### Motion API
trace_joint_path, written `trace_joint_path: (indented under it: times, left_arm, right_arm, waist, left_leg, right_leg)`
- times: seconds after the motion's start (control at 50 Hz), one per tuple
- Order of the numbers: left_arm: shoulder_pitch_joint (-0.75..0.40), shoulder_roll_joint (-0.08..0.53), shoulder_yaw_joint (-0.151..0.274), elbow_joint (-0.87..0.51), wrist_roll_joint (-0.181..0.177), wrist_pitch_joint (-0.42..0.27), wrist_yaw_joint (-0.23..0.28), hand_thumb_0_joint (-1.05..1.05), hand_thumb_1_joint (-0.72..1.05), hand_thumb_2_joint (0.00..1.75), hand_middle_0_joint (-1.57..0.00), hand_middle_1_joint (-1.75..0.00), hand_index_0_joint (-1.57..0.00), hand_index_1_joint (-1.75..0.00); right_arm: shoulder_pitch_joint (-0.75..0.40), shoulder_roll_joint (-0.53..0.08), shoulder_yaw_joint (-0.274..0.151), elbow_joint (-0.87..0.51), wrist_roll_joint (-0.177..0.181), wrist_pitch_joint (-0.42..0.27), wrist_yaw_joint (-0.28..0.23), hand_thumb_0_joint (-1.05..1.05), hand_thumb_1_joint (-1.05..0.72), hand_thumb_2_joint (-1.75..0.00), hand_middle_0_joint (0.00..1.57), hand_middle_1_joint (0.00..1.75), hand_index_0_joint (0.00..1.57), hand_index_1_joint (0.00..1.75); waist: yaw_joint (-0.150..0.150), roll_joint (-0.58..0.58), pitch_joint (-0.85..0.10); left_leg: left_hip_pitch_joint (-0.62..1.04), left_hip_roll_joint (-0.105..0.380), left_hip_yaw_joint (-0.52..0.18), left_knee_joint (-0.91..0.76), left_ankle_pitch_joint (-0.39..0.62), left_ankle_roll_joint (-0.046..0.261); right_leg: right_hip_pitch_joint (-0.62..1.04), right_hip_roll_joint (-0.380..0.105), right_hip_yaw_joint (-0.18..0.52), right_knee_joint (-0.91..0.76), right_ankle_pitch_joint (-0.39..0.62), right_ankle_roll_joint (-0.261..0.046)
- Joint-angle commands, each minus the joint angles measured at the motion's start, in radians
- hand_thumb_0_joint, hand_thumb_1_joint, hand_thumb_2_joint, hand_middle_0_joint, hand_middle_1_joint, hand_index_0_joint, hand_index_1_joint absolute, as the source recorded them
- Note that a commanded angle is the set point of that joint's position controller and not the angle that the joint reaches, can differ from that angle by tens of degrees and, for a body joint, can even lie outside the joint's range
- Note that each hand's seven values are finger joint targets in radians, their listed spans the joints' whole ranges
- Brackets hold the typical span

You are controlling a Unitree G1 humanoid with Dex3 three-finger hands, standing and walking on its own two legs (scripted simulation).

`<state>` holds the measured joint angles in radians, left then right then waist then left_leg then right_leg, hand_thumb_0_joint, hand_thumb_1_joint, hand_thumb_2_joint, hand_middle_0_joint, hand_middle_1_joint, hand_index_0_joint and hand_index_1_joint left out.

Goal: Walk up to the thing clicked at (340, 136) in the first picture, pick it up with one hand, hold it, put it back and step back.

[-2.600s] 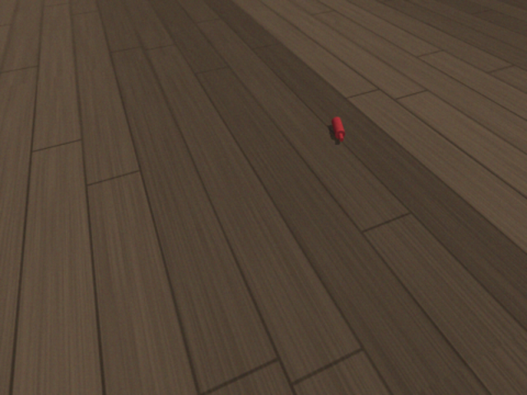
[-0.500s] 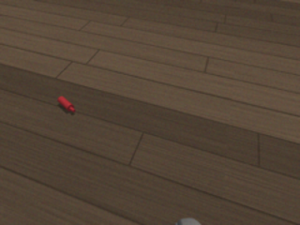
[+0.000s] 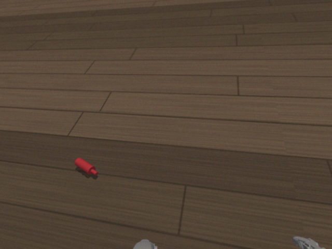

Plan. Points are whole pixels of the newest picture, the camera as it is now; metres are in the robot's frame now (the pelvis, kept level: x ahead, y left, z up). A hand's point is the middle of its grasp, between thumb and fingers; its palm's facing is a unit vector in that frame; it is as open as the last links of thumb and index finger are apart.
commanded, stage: walk up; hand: left
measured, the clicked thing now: (87, 167) +0.84 +0.67 -0.72
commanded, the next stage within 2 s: none
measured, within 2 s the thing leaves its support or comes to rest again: neither
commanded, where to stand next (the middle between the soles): +0.40 +0.73 m, yaw -37 degrees
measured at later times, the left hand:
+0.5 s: hand (23, 210) +0.31 +0.49 -0.12, palm faces -0.28 -0.78 -0.56, open 7.4 cm
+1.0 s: hand out of the picture +0.42 +0.74 -0.15, palm faces -0.27 -0.70 -0.66, open 7.4 cm
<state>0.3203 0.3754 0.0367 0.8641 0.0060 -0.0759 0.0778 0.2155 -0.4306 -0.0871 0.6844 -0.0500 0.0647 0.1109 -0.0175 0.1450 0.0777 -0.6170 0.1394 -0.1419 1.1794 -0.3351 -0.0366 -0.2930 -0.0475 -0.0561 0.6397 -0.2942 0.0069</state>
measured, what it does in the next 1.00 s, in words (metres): steps to the left, turning right: left foot, then right foot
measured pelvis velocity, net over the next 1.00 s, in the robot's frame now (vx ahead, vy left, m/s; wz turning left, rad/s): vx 0.23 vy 0.43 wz -0.39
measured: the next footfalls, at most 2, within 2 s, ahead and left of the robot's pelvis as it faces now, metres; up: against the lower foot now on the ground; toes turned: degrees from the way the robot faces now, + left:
left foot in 0.14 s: +0.19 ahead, +0.29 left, +0.00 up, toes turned -1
right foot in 0.52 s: +0.27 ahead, +0.11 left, +0.00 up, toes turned -20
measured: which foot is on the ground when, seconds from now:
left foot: up 0.00-0.12, down 0.14-0.52, up 0.54-0.90, down 0.92-1.00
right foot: down 0.00-0.18, up 0.20-0.50, down 0.52-0.94, up 0.96-1.00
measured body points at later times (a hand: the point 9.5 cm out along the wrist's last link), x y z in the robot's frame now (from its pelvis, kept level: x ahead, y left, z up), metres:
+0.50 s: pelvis +0.15 +0.21 +0.00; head +0.19 +0.17 +0.44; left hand +0.32 +0.52 -0.08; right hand +0.10 -0.11 -0.13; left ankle +0.15 +0.29 -0.72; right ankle +0.23 +0.12 -0.71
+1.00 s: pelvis +0.23 +0.43 -0.05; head +0.26 +0.40 +0.40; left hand +0.43 +0.77 -0.11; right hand +0.19 +0.07 -0.14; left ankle +0.29 +0.56 -0.72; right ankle +0.23 +0.18 -0.69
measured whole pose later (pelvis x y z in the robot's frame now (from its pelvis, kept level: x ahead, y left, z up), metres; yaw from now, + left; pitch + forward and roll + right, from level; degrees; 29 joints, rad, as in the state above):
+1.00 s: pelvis +0.23 +0.43 -0.05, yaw -22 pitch -2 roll +0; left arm 0.29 0.51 0.11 0.87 0.04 -0.03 0.13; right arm 0.25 -0.50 -0.13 0.71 -0.08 0.08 0.08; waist 0.00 0.04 0.11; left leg -0.46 0.08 0.04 1.05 -0.56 -0.03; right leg -0.64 -0.09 0.22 1.10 -0.49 -0.04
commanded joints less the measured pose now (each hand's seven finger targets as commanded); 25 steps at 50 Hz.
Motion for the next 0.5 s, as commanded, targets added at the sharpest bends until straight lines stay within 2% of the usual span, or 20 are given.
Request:
trace_joint_path:
  times: [0.0, 0.06, 0.08, 0.1, 0.12, 0.14, 0.16, 0.18, 0.2, 0.22, 0.24, 0.26, 0.28, 0.32, 0.36, 0.38, 0.42, 0.44, 0.46, 0.48]
  left_arm:
    - [-0.041, 0.398, 0.125, -0.084, 0.022, -0.050, 0.021, 0.00, 0.90, 0.90, -0.20, -0.30, -0.20, -0.30]
    - [0.000, 0.422, 0.132, -0.070, 0.031, -0.046, 0.023, 0.00, 0.90, 0.90, -0.20, -0.30, -0.20, -0.30]
    - [-0.023, 0.438, 0.134, -0.072, 0.032, -0.041, 0.024, 0.00, 0.90, 0.90, -0.20, -0.30, -0.20, -0.30]
    - [-0.073, 0.445, 0.135, -0.080, 0.031, -0.035, 0.027, 0.00, 0.90, 0.90, -0.20, -0.30, -0.20, -0.30]
    - [-0.091, 0.418, 0.126, -0.079, 0.032, -0.025, 0.030, 0.00, 0.90, 0.90, -0.20, -0.30, -0.20, -0.30]
    - [-0.046, 0.325, 0.098, -0.072, 0.041, -0.018, 0.036, 0.00, 0.90, 0.90, -0.20, -0.30, -0.20, -0.30]
    - [0.003, 0.205, 0.059, -0.080, 0.038, -0.010, 0.044, 0.00, 0.90, 0.90, -0.20, -0.30, -0.20, -0.30]
    - [0.052, 0.230, 0.064, -0.075, 0.012, -0.007, 0.060, 0.00, 0.90, 0.90, -0.20, -0.30, -0.20, -0.30]
    - [0.062, 0.266, 0.062, -0.045, 0.014, -0.009, 0.069, 0.00, 0.90, 0.90, -0.20, -0.30, -0.20, -0.30]
    - [0.020, 0.315, 0.067, -0.030, 0.002, -0.011, 0.061, 0.00, 0.90, 0.90, -0.20, -0.30, -0.20, -0.30]
    - [0.022, 0.345, 0.083, 0.007, -0.017, -0.009, 0.054, 0.00, 0.90, 0.90, -0.20, -0.30, -0.20, -0.30]
    - [0.071, 0.347, 0.091, 0.032, -0.024, -0.005, 0.046, 0.00, 0.90, 0.90, -0.20, -0.30, -0.20, -0.30]
    - [0.110, 0.340, 0.091, 0.050, -0.027, -0.003, 0.041, 0.00, 0.90, 0.90, -0.20, -0.30, -0.20, -0.30]
    - [0.115, 0.294, 0.079, 0.058, -0.028, 0.000, 0.033, 0.00, 0.90, 0.90, -0.20, -0.30, -0.20, -0.30]
    - [0.073, 0.266, 0.071, 0.029, -0.029, -0.007, 0.031, 0.00, 0.90, 0.90, -0.20, -0.30, -0.20, -0.30]
    - [0.066, 0.258, 0.071, 0.015, -0.028, -0.007, 0.031, 0.00, 0.90, 0.90, -0.20, -0.30, -0.20, -0.30]
    - [0.101, 0.247, 0.072, 0.016, -0.029, -0.007, 0.032, 0.00, 0.90, 0.90, -0.20, -0.30, -0.20, -0.30]
    - [0.164, 0.244, 0.078, 0.032, -0.026, -0.009, 0.036, 0.00, 0.90, 0.90, -0.20, -0.30, -0.20, -0.30]
    - [0.270, 0.268, 0.096, 0.063, -0.021, -0.010, 0.045, 0.00, 0.90, 0.90, -0.20, -0.30, -0.20, -0.30]
    - [0.353, 0.338, 0.128, 0.080, -0.007, -0.009, 0.060, 0.00, 0.90, 0.90, -0.20, -0.30, -0.20, -0.30]
  right_arm:
    - [0.018, -0.183, -0.080, -0.072, -0.008, -0.003, 0.016, 0.00, -0.90, -0.90, 0.20, 0.30, 0.20, 0.30]
    - [-0.047, -0.183, -0.085, -0.086, -0.005, -0.016, 0.023, 0.00, -0.90, -0.90, 0.20, 0.30, 0.20, 0.30]
    - [-0.017, -0.190, -0.092, -0.079, -0.007, -0.017, 0.021, 0.00, -0.90, -0.90, 0.20, 0.30, 0.20, 0.30]
    - [0.055, -0.192, -0.100, -0.063, -0.010, -0.018, 0.016, 0.00, -0.90, -0.90, 0.20, 0.30, 0.20, 0.30]
    - [0.145, -0.209, -0.114, -0.031, -0.016, -0.019, 0.009, 0.00, -0.90, -0.90, 0.20, 0.30, 0.20, 0.30]
    - [0.270, -0.243, -0.134, 0.010, -0.027, -0.028, -0.002, 0.00, -0.90, -0.90, 0.20, 0.30, 0.20, 0.30]
    - [0.294, -0.317, -0.144, 0.009, -0.041, -0.036, -0.017, 0.00, -0.90, -0.90, 0.20, 0.30, 0.20, 0.30]
    - [0.155, -0.400, -0.152, -0.016, -0.010, -0.047, -0.034, 0.00, -0.90, -0.90, 0.20, 0.30, 0.20, 0.30]
    - [0.062, -0.420, -0.160, -0.035, 0.002, -0.042, -0.041, 0.00, -0.90, -0.90, 0.20, 0.30, 0.20, 0.30]
    - [0.013, -0.353, -0.144, -0.055, -0.005, -0.043, -0.047, 0.00, -0.90, -0.90, 0.20, 0.30, 0.20, 0.30]
    - [0.002, -0.299, -0.122, -0.060, -0.012, -0.043, -0.051, 0.00, -0.90, -0.90, 0.20, 0.30, 0.20, 0.30]
    - [-0.012, -0.263, -0.108, -0.059, -0.015, -0.044, -0.053, 0.00, -0.90, -0.90, 0.20, 0.30, 0.20, 0.30]
    - [-0.023, -0.254, -0.100, -0.053, -0.008, -0.048, -0.054, 0.00, -0.90, -0.90, 0.20, 0.30, 0.20, 0.30]
    - [-0.008, -0.208, -0.086, -0.050, -0.020, -0.051, -0.054, 0.00, -0.90, -0.90, 0.20, 0.30, 0.20, 0.30]
    - [0.031, -0.191, -0.077, -0.054, -0.028, -0.048, -0.055, 0.00, -0.90, -0.90, 0.20, 0.30, 0.20, 0.30]
    - [0.022, -0.190, -0.076, -0.062, -0.031, -0.045, -0.056, 0.00, -0.90, -0.90, 0.20, 0.30, 0.20, 0.30]
    - [-0.016, -0.183, -0.072, -0.082, -0.028, -0.034, -0.057, 0.00, -0.90, -0.90, 0.20, 0.30, 0.20, 0.30]
    - [-0.068, -0.180, -0.066, -0.099, -0.024, -0.026, -0.055, 0.00, -0.90, -0.90, 0.20, 0.30, 0.20, 0.30]
    - [-0.106, -0.177, -0.060, -0.122, -0.019, -0.022, -0.051, 0.00, -0.90, -0.90, 0.20, 0.30, 0.20, 0.30]
    - [-0.084, -0.136, -0.046, -0.128, -0.008, -0.023, -0.048, 0.00, -0.90, -0.90, 0.20, 0.30, 0.20, 0.30]
  waist:
    - [-0.041, -0.282, 0.020]
    - [-0.020, -0.294, -0.033]
    - [-0.045, -0.317, -0.064]
    - [-0.102, -0.333, -0.104]
    - [-0.160, -0.249, -0.141]
    - [-0.222, -0.042, -0.192]
    - [-0.217, 0.256, -0.138]
    - [-0.121, 0.343, -0.143]
    - [-0.083, 0.318, -0.126]
    - [-0.084, 0.203, -0.081]
    - [-0.082, 0.142, -0.061]
    - [-0.059, 0.142, -0.063]
    - [-0.038, 0.161, -0.069]
    - [-0.045, 0.108, -0.096]
    - [-0.064, 0.086, -0.092]
    - [-0.064, 0.085, -0.091]
    - [-0.039, 0.045, -0.103]
    - [0.008, 0.006, -0.126]
    - [0.072, -0.064, -0.166]
    - [0.123, -0.207, -0.206]
  left_leg:
    - [0.112, 0.025, 0.104, -0.181, 0.107, 0.009]
    - [0.206, 0.011, 0.138, -0.336, 0.140, 0.025]
    - [0.268, -0.003, 0.154, -0.352, 0.111, 0.031]
    - [0.373, -0.017, 0.180, -0.397, 0.076, 0.040]
    - [0.501, -0.055, 0.207, -0.452, 0.039, 0.040]
    - [0.629, -0.057, 0.134, -0.537, -0.032, 0.048]
    - [0.588, 0.129, -0.137, -0.738, -0.192, 0.025]
    - [0.593, 0.251, -0.429, -0.918, -0.211, 0.105]
    - [0.501, 0.275, -0.483, -0.965, -0.319, 0.155]
    - [0.435, 0.234, -0.337, -0.916, -0.231, 0.155]
    - [0.407, 0.173, -0.170, -0.837, -0.150, 0.134]
    - [0.405, 0.132, -0.077, -0.790, -0.043, 0.135]
    - [0.430, 0.117, -0.035, -0.742, 0.101, 0.165]
    - [0.491, 0.091, 0.050, -0.684, 0.366, 0.202]
    - [0.499, 0.116, 0.084, -0.678, 0.542, 0.239]
    - [0.482, 0.144, 0.082, -0.681, 0.567, 0.259]
    - [0.405, 0.149, 0.111, -0.649, 0.514, 0.248]
    - [0.338, 0.118, 0.150, -0.583, 0.458, 0.223]
    - [0.245, 0.068, 0.212, -0.444, 0.458, 0.179]
    - [0.097, 0.020, 0.235, -0.259, 0.323, 0.121]
  right_leg:
    - [-0.236, -0.135, 0.141, -0.278, -0.037, -0.182]
    - [-0.212, -0.121, 0.133, -0.187, 0.026, -0.167]
    - [-0.223, -0.132, 0.143, -0.154, 0.061, -0.161]
    - [-0.260, -0.145, 0.146, -0.090, 0.098, -0.150]
    - [-0.323, -0.121, 0.107, 0.054, 0.081, -0.126]
    - [-0.390, -0.050, 0.065, 0.354, 0.021, -0.084]
    - [-0.557, 0.106, 0.061, 0.597, -0.322, -0.046]
    - [-0.648, 0.118, 0.089, 0.721, -0.320, -0.076]
    - [-0.597, 0.034, 0.124, 0.782, -0.259, -0.092]
    - [-0.576, -0.002, 0.113, 0.734, -0.176, -0.078]
    - [-0.542, -0.012, 0.122, 0.673, -0.116, -0.064]
    - [-0.492, -0.022, 0.103, 0.619, -0.082, -0.060]
    - [-0.462, -0.022, 0.078, 0.588, -0.070, -0.049]
    - [-0.410, -0.011, 0.037, 0.467, -0.084, -0.023]
    - [-0.352, -0.007, -0.015, 0.344, -0.082, -0.019]
    - [-0.314, -0.016, -0.034, 0.279, -0.068, -0.024]
    - [-0.156, -0.014, -0.023, 0.154, 0.013, -0.049]
    - [-0.020, -0.005, -0.019, 0.040, 0.129, -0.060]
    - [0.177, 0.010, -0.037, -0.079, 0.267, -0.066]
    - [0.362, -0.026, 0.060, -0.106, 0.255, -0.066]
